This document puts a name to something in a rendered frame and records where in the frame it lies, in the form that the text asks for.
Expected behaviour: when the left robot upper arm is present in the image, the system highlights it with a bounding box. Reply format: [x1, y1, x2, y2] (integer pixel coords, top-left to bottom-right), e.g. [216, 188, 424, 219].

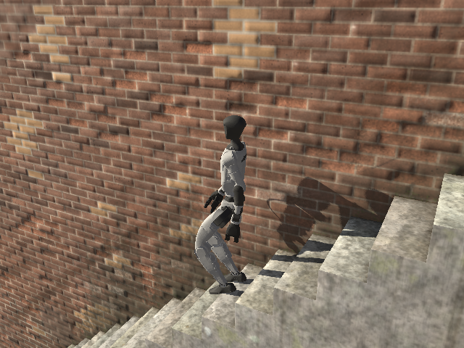
[222, 151, 246, 192]

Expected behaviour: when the right robot hand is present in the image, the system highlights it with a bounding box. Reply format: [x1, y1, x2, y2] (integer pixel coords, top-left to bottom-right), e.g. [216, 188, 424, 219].
[204, 190, 223, 213]

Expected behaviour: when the humanoid robot torso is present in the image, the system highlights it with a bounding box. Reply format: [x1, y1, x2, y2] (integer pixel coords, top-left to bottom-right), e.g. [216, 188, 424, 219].
[220, 146, 247, 219]

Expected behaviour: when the left robot forearm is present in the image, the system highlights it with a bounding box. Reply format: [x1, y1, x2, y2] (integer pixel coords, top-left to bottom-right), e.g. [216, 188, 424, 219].
[231, 186, 245, 225]

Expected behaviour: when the robot right thigh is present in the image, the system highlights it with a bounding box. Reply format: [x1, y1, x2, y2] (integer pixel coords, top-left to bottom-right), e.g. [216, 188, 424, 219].
[208, 205, 222, 246]

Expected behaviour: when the left robot hand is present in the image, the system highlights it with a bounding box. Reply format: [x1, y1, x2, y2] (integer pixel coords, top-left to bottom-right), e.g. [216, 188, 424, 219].
[225, 223, 240, 243]

